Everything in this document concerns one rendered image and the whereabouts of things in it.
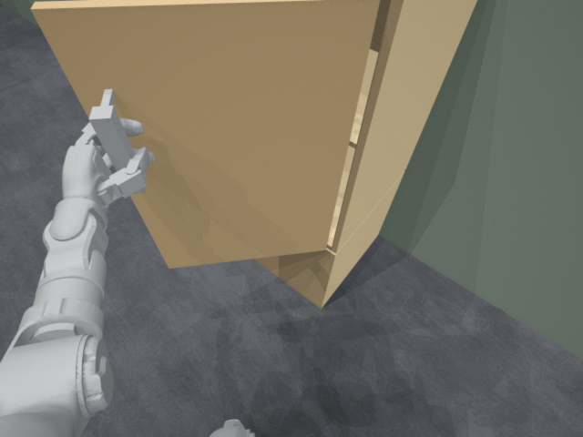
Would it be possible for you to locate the left robot hand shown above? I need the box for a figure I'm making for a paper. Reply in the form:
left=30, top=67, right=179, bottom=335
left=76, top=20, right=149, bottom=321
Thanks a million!
left=62, top=118, right=156, bottom=214

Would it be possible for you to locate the handle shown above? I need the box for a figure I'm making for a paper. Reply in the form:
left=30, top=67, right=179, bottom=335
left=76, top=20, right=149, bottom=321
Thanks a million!
left=89, top=89, right=148, bottom=194

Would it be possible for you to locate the cupboard door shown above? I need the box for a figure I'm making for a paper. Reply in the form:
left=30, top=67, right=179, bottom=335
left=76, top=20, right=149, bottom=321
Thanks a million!
left=30, top=0, right=380, bottom=269

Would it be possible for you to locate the robot left upper arm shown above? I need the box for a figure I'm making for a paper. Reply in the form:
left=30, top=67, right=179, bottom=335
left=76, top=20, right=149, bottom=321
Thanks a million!
left=0, top=334, right=114, bottom=437

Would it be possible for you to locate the left robot shin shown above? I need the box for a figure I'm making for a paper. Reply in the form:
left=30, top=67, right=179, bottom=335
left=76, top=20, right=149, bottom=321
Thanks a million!
left=223, top=420, right=244, bottom=428

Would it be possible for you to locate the robot left forearm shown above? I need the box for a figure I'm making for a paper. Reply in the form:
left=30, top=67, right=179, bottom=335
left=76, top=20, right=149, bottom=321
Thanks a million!
left=0, top=198, right=108, bottom=369

